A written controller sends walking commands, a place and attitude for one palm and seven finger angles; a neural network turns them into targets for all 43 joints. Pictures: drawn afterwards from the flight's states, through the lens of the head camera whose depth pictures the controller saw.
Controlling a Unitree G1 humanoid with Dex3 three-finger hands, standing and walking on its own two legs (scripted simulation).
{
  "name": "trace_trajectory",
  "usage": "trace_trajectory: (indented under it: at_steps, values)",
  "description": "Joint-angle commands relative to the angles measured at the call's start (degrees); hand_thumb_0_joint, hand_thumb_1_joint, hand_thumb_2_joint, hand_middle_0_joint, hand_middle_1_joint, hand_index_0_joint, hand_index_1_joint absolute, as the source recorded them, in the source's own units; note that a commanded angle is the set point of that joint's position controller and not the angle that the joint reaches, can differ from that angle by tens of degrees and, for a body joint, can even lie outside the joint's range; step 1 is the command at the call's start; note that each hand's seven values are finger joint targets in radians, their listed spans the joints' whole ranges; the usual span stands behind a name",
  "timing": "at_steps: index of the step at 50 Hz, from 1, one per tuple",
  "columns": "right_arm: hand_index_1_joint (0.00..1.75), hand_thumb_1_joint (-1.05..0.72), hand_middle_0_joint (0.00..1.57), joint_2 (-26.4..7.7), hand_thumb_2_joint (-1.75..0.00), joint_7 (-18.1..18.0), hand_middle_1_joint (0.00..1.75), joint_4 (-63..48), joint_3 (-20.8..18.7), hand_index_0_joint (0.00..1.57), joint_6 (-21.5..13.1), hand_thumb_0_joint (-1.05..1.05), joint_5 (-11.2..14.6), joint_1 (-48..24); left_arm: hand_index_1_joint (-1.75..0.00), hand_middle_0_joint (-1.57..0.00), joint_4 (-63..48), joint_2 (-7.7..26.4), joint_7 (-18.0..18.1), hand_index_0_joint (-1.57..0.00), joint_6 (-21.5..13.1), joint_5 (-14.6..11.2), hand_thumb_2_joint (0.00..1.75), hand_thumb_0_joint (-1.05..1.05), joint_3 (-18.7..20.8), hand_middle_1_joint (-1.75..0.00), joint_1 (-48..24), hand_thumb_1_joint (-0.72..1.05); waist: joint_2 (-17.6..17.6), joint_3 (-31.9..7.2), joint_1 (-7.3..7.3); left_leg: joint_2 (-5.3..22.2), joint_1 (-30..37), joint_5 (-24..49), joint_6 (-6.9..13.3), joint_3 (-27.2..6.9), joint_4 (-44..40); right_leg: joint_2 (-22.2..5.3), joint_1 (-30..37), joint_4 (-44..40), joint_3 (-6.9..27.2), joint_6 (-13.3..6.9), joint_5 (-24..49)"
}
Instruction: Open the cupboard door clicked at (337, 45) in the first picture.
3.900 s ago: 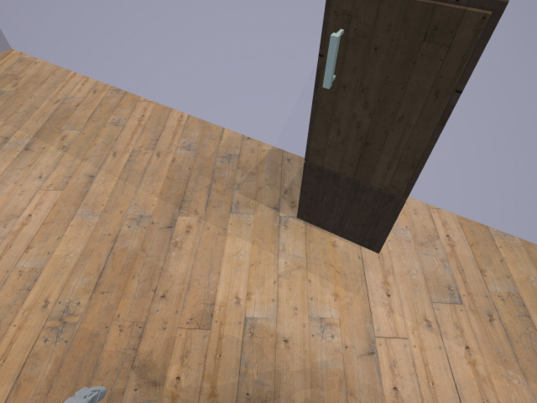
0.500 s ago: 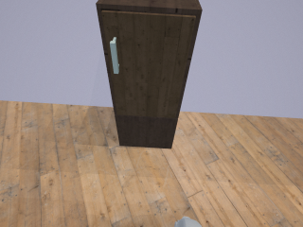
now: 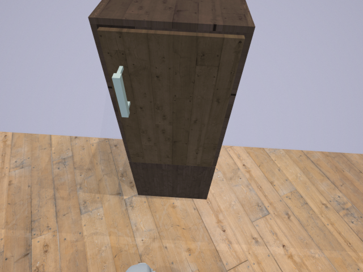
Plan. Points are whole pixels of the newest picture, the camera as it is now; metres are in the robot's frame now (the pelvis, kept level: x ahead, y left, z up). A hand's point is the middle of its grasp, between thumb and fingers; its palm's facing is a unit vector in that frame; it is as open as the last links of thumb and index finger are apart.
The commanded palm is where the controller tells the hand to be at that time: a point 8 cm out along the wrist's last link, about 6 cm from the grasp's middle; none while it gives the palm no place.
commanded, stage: come to a stop and stand still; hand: left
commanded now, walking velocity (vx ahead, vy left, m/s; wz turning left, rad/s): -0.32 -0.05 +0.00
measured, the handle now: (123, 92) +0.58 +0.21 +0.05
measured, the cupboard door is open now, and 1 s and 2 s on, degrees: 0 0 0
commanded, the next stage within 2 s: look again from close up in 1.08 s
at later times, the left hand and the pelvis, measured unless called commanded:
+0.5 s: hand out of the picture +0.05 +0.17 -0.16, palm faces +0.03 -0.96 -0.28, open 7.3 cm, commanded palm none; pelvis +0.00 -0.02 -0.01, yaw -2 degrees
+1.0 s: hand out of the picture +0.00 +0.16 -0.17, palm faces +0.05 -0.98 -0.19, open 7.3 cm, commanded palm none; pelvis -0.01 -0.01 +0.01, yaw -1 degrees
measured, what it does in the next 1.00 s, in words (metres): steps on the spot: left foot, then right foot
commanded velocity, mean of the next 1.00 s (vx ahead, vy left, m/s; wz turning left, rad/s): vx -0.03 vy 0.01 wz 0.00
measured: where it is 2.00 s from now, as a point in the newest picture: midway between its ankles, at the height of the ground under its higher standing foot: outside the picture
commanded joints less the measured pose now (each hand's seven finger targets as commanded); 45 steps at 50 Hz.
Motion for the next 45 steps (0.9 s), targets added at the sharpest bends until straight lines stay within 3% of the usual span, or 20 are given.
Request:
trace_trajectory:
  at_steps: [1,2,3,5,7,10,13,17,19,20,21,22,23,25,27,30,33,36,39,45]
  values:
    - [0.30,-0.90,0.20,-0.7,-0.90,0.1,0.30,0.9,0.9,0.20,0.7,0.00,0.2,8.8,-0.30,-0.20,-2.5,6.0,0.3,-0.20,0.7,-0.4,0.90,0.00,-0.1,-0.30,-0.7,0.90,-5.9,-2.9,-1.94,-2.3,16.3,15.3,-1.3,1.9,-18.9,-9.5,-4.4,-0.9,4.8,-3.4,20.3]
    - [0.30,-0.90,0.20,-3.3,-0.90,0.0,0.30,0.3,0.2,0.20,0.4,0.00,0.1,8.3,-0.30,-0.20,-2.9,5.5,0.2,-0.20,1.3,-0.5,0.90,0.00,-0.1,-0.30,1.0,0.90,-1.2,-3.5,-1.24,-0.2,19.1,26.9,-0.6,0.2,-20.4,-7.7,-5.2,3.2,4.9,-1.5,16.0]
    - [0.30,-0.90,0.20,-6.9,-0.90,-0.3,0.30,-0.9,-0.4,0.20,0.2,0.00,-0.1,6.2,-0.30,-0.20,-3.0,4.4,0.4,-0.20,2.0,-0.7,0.90,0.00,-0.2,-0.30,3.9,0.90,4.9,-3.6,0.08,6.3,20.3,39.2,2.4,-5.6,-21.7,-5.1,-7.4,6.0,4.0,0.8,6.7]
    - [0.30,-0.90,0.20,-10.8,-0.90,-1.0,0.30,-2.2,-1.0,0.20,0.7,0.00,-0.2,3.3,-0.30,-0.20,-3.1,3.5,0.7,-0.20,3.1,-1.0,0.90,0.00,-0.4,-0.30,6.3,0.90,15.8,-2.9,0.52,15.4,15.8,51.3,9.9,-13.7,-27.5,-1.1,-6.7,19.4,3.3,3.1,-17.2]
    - [0.30,-0.90,0.20,-11.1,-0.90,-1.9,0.30,-3.3,-1.4,0.20,1.1,0.00,-0.7,0.9,-0.30,-0.20,-3.5,4.5,0.8,-0.20,3.6,-0.7,0.90,0.00,0.2,-0.30,5.0,0.90,11.7,-4.5,-0.11,16.2,17.2,52.2,12.8,-13.8,-26.4,-1.5,-10.4,31.8,8.9,2.7,-20.9]
    - [0.30,-0.90,0.20,-11.4,-0.90,-2.0,0.30,-5.1,-2.3,0.20,1.6,0.00,-0.7,-2.3,-0.30,-0.20,-4.8,4.8,0.2,-0.20,3.7,-0.5,0.90,0.00,0.9,-0.30,4.5,0.90,6.1,-7.4,-0.12,14.7,22.6,50.7,12.7,-9.5,-23.7,-1.0,-15.7,36.5,9.9,3.2,-17.6]
    - [0.30,-0.90,0.20,-11.5,-0.90,-1.9,0.30,-6.0,-2.9,0.20,1.8,0.00,-0.7,-4.0,-0.30,-0.20,-6.6,4.6,-0.2,-0.20,4.4,-0.5,0.90,0.00,1.2,-0.30,3.5,0.90,7.5,-9.1,-0.41,13.9,21.9,42.6,11.9,-8.4,-24.6,-1.4,-13.9,32.7,10.0,3.6,-16.4]
    - [0.30,-0.90,0.20,-11.4,-0.90,-1.0,0.30,-6.6,-3.3,0.20,2.2,0.00,-0.9,-6.4,-0.30,-0.20,-7.1,3.3,-0.6,-0.20,3.9,-0.5,0.90,0.00,0.9,-0.30,5.2,0.90,11.2,-8.8,0.24,11.5,15.8,28.3,9.8,-7.4,-25.3,-1.4,-4.8,15.1,6.7,2.5,-12.5]
    - [0.30,-0.90,0.20,-9.4,-0.90,-0.3,0.30,-6.9,-3.1,0.20,2.6,0.00,-0.3,-7.3,-0.30,-0.20,-5.0,4.0,-0.3,-0.20,3.1,-0.1,0.90,0.00,0.8,-0.30,10.0,0.90,6.0,-8.3,2.63,6.4,7.9,10.0,5.9,-4.2,-21.9,-1.2,4.8,0.7,5.2,2.6,0.0]
    - [0.30,-0.90,0.20,-5.5,-0.90,0.2,0.30,-7.0,-2.4,0.20,2.8,0.00,0.3,-6.1,-0.30,-0.20,-5.2,7.2,0.0,-0.20,2.2,0.5,0.90,0.00,0.8,-0.30,9.5,0.90,-4.4,-5.9,2.29,0.6,2.9,-1.6,2.2,-1.7,-15.3,-8.2,5.0,-8.7,14.7,0.5,-1.6]
    - [0.30,-0.90,0.20,-2.1,-0.90,0.7,0.30,-8.4,-1.3,0.20,3.0,0.00,0.4,-6.8,-0.30,-0.20,-6.6,11.2,0.1,-0.20,1.8,0.6,0.90,0.00,0.9,-0.30,5.0,0.90,-15.0,-2.2,1.12,-3.8,-0.3,-10.1,-0.6,0.5,-9.7,-18.6,-1.8,-14.6,26.2,-4.1,-6.0]
    - [0.30,-0.90,0.20,-4.2,-0.90,0.9,0.30,-8.8,-1.4,0.20,3.6,0.00,0.1,-9.4,-0.30,-0.20,-7.7,11.8,0.0,-0.20,1.9,0.4,0.90,0.00,0.9,-0.30,3.3,0.90,-12.3,-1.5,2.94,-3.0,3.4,-11.7,0.0,-3.1,-4.9,-20.3,-9.1,-17.1,27.5,-6.9,-12.4]
    - [0.30,-0.90,0.20,-4.2,-0.90,1.0,0.30,-8.4,-1.4,0.20,3.8,0.00,-0.2,-9.5,-0.30,-0.20,-7.5,11.7,0.2,-0.20,1.5,0.5,0.90,0.00,1.1,-0.30,1.1,0.90,-16.3,1.0,2.14,-3.1,2.2,-9.6,0.5,-4.4,-2.3,-18.5,-10.6,-17.4,28.5,-6.7,-13.3]
    - [0.30,-0.90,0.20,-5.3,-0.90,1.2,0.30,-5.4,-1.5,0.20,3.5,0.00,-0.2,-5.2,-0.30,-0.20,-7.2,9.5,0.3,-0.20,1.4,0.4,0.90,0.00,0.6,-0.30,-2.4,0.90,-11.2,1.5,0.08,-3.0,3.8,-4.9,0.6,-3.7,-0.3,-15.8,-8.7,-15.2,22.4,-6.2,-7.9]
    - [0.30,-0.90,0.20,-4.7,-0.90,1.2,0.30,-3.6,-1.0,0.20,2.9,0.00,-0.2,-2.5,-0.30,-0.20,-7.0,9.2,0.1,-0.20,1.2,0.2,0.90,0.00,0.6,-0.30,-2.0,0.90,-9.4,0.5,0.49,-3.6,4.0,-3.9,0.1,-2.3,-2.0,-14.1,-3.8,-11.9,18.0,-5.7,1.7]
    - [0.30,-0.90,0.20,-4.4,-0.90,0.8,0.30,-3.6,-0.6,0.20,2.4,0.00,0.1,-3.0,-0.30,-0.20,-4.8,9.4,0.2,-0.20,1.1,0.1,0.90,0.00,0.8,-0.30,2.0,0.90,-8.8,-0.7,2.56,-4.1,4.3,-5.2,-0.6,-1.4,-8.4,-15.5,3.1,-9.3,17.7,-7.0,13.5]
    - [0.30,-0.90,0.20,-3.8,-0.90,0.1,0.30,-2.3,0.0,0.20,2.0,0.00,0.1,-0.3,-0.30,-0.20,-3.1,9.4,0.6,-0.20,1.2,-0.3,0.90,0.00,0.7,-0.30,2.6,0.90,-8.7,-3.1,2.16,-4.4,10.0,-1.2,-0.7,-0.9,-19.5,-15.1,5.5,-5.5,17.1,-6.4,21.9]
    - [0.30,-0.90,0.20,-6.0,-0.90,-0.4,0.30,-0.2,0.2,0.20,1.0,0.00,-0.1,3.0,-0.30,-0.20,-2.6,6.3,0.5,-0.20,1.6,-1.0,0.90,0.00,0.1,-0.30,2.1,0.90,-0.8,-6.1,1.74,0.7,21.0,19.6,1.6,-4.6,-25.3,-8.5,0.6,-0.7,11.3,-1.3,16.0]
    - [0.30,-0.90,0.20,-6.2,-0.90,-0.7,0.30,0.8,0.7,0.20,0.8,0.00,-0.1,1.3,-0.30,-0.20,-1.5,5.0,0.3,-0.20,2.2,-0.9,0.90,0.00,-0.6,-0.30,0.0,0.90,4.8,-3.9,1.93,2.3,16.1,17.4,2.7,-5.7,-27.5,-5.4,2.3,-1.9,8.1,1.0,7.0]
    - [0.30,-0.90,0.20,-5.2,-0.90,-0.8,0.30,2.3,1.2,0.20,0.8,0.00,0.1,1.8,-0.30,-0.20,1.4,4.7,0.1,-0.20,2.2,-0.7,0.90,0.00,-1.2,-0.30,1.3,0.90,1.5,0.4,1.67,0.5,13.2,6.1,2.1,-5.1,-30.7,-5.6,2.2,-5.9,9.5,0.8,3.7]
